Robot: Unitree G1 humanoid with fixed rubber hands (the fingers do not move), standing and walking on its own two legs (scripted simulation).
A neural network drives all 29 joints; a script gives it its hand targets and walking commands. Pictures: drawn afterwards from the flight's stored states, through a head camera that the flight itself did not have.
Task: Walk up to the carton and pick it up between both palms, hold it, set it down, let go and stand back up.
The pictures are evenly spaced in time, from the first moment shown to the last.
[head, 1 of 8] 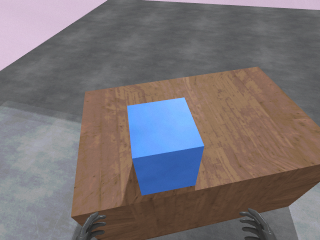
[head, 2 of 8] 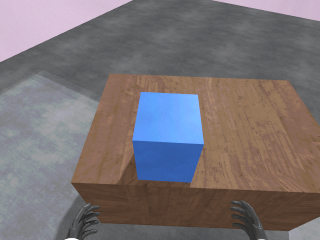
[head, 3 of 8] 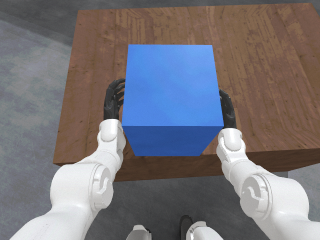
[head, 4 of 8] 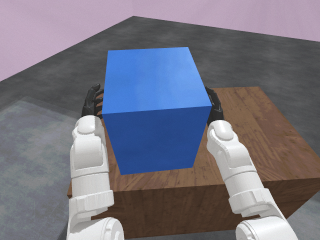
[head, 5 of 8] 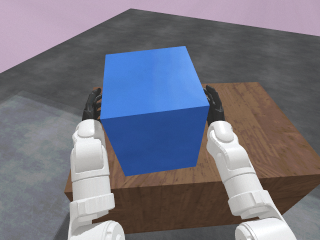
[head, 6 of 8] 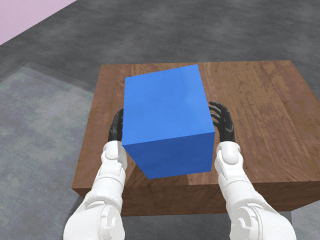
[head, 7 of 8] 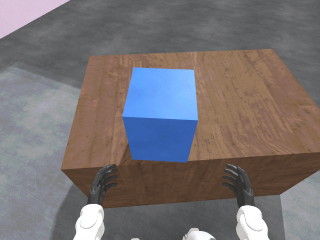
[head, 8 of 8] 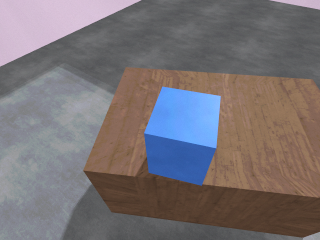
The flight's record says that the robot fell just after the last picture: no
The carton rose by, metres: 0.26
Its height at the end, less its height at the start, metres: +0.00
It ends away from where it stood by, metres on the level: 0.02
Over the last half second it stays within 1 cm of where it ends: yes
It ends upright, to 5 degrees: yes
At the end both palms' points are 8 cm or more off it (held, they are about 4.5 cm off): yes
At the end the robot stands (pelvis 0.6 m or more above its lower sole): yes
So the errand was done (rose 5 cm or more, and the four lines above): yes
